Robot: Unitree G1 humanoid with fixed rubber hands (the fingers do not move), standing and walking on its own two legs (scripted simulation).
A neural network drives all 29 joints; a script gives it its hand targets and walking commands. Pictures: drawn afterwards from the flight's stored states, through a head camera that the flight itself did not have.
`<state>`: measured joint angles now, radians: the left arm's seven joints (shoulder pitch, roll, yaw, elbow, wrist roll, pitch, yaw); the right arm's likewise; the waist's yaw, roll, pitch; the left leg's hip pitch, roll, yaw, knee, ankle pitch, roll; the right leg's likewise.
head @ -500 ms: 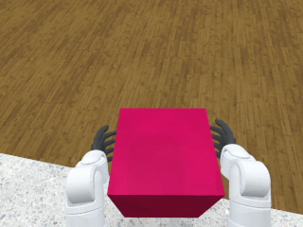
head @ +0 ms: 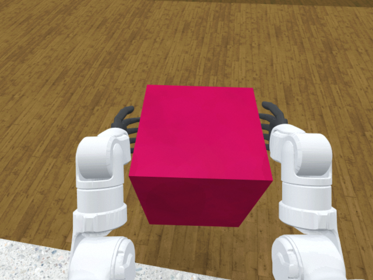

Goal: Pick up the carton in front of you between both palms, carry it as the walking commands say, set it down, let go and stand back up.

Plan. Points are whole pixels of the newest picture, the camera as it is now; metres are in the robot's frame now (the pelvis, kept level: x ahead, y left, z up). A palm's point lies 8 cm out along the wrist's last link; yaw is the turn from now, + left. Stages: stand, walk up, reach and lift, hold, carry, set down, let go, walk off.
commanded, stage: carry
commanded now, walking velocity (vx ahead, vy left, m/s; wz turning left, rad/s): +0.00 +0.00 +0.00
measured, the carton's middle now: (196, 161) +0.34 +0.01 +0.08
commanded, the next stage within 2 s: none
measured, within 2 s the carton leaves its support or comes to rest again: neither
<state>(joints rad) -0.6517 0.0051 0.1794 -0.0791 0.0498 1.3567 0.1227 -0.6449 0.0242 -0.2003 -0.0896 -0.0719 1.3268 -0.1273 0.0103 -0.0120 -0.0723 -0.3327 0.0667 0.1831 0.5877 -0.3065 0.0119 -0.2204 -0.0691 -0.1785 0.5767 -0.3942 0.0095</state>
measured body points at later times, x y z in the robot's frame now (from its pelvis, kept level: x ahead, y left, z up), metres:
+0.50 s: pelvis -0.01 -0.01 +0.00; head +0.06 -0.01 +0.45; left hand +0.38 +0.14 +0.10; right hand +0.38 -0.16 +0.11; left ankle -0.01 +0.11 -0.73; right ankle -0.08 -0.10 -0.73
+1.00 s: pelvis -0.04 -0.01 +0.00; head -0.04 -0.01 +0.45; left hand +0.32 +0.14 +0.12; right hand +0.32 -0.16 +0.12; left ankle -0.01 +0.11 -0.73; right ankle -0.08 -0.10 -0.73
